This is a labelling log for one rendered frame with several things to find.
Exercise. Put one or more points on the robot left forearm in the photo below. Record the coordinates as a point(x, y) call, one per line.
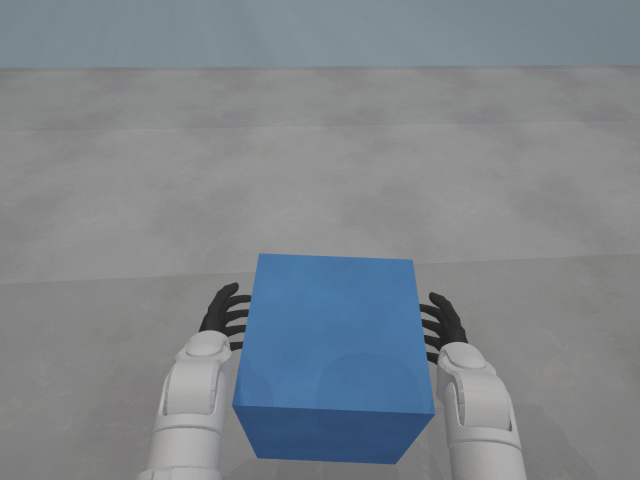
point(190, 416)

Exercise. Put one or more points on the carton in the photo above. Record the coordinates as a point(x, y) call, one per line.
point(333, 364)

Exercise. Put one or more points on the right robot hand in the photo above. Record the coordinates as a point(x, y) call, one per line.
point(449, 329)

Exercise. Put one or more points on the left robot hand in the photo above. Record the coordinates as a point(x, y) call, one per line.
point(217, 316)

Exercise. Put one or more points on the robot right forearm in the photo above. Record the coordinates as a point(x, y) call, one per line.
point(481, 428)

